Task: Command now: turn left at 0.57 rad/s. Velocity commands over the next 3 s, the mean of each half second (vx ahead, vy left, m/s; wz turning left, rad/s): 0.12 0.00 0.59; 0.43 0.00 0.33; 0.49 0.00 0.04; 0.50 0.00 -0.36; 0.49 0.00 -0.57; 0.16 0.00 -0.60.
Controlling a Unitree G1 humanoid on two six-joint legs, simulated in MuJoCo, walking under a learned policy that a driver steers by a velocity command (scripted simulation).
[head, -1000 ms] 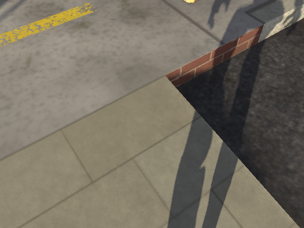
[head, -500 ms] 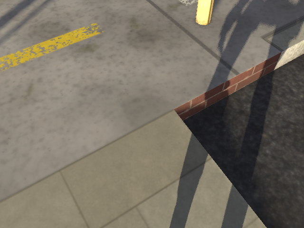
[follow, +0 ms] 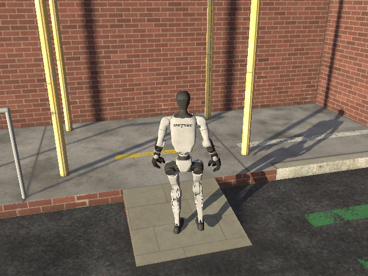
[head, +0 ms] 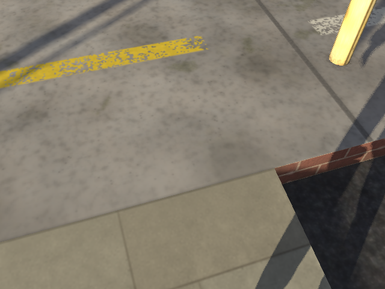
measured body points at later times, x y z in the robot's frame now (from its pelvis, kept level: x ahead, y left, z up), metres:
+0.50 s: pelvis +0.01 -0.03 +0.00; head +0.02 -0.04 +0.45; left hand +0.04 +0.26 -0.09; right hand +0.21 -0.26 -0.11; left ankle -0.04 +0.09 -0.66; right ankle +0.03 -0.13 -0.74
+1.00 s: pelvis +0.16 +0.10 +0.00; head +0.17 +0.13 +0.45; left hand +0.22 +0.40 -0.10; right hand +0.24 -0.14 -0.12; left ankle +0.00 +0.10 -0.74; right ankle +0.33 +0.07 -0.60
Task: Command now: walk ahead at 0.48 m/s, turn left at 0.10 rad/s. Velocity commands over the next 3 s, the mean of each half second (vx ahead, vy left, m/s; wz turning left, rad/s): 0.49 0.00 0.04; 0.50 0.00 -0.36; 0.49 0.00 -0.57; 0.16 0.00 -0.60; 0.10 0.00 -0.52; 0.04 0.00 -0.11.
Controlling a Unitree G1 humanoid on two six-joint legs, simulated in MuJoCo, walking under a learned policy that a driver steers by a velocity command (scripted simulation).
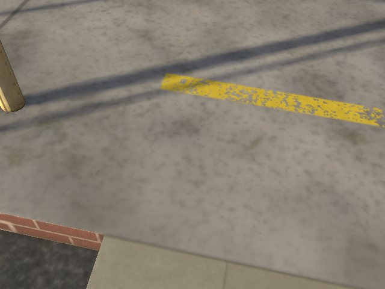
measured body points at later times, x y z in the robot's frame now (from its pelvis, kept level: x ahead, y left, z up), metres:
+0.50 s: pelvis +0.32 -0.03 +0.06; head +0.34 -0.05 +0.51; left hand +0.28 +0.21 -0.07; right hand +0.52 -0.24 -0.04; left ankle +0.47 +0.10 -0.57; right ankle +0.22 -0.07 -0.68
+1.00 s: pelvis +0.61 -0.03 +0.11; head +0.62 -0.03 +0.56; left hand +0.83 +0.17 +0.00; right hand +0.56 -0.28 -0.03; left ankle +0.56 +0.05 -0.64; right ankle +0.72 -0.20 -0.55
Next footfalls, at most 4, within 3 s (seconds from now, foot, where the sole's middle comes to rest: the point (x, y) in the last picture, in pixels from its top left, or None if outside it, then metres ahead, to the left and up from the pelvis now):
0.14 right None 0.27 -0.08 -0.71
0.64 left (171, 245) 0.60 0.05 -0.67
1.20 right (237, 184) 0.85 -0.20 -0.67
1.68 left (236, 118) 1.19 -0.23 -0.67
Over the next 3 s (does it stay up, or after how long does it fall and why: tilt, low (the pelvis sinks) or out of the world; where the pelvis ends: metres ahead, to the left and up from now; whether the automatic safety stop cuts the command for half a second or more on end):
stays up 1.07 -0.28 0.11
